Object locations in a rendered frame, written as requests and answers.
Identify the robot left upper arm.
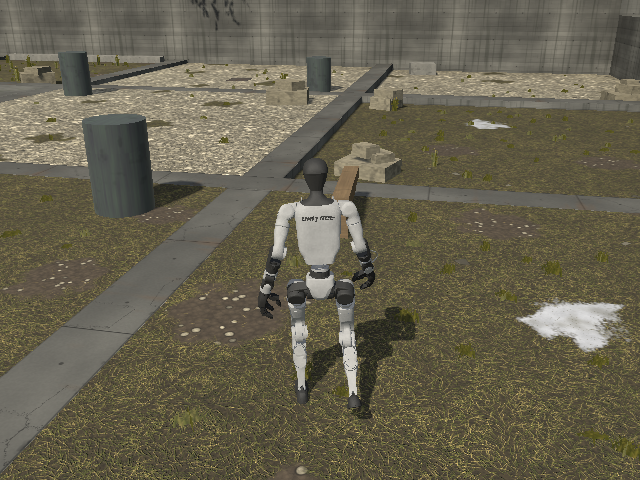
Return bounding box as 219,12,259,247
271,202,297,260

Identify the robot left foot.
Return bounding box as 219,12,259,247
294,379,309,404

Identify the robot left forearm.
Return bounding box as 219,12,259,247
260,244,281,294

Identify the left robot shin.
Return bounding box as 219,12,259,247
291,325,307,391

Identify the robot right hand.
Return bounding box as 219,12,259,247
352,270,375,290

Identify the robot right upper arm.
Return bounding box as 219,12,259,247
338,200,367,254

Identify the robot left hand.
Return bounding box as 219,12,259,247
258,291,281,319

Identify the robot right forearm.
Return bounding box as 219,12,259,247
356,238,374,274

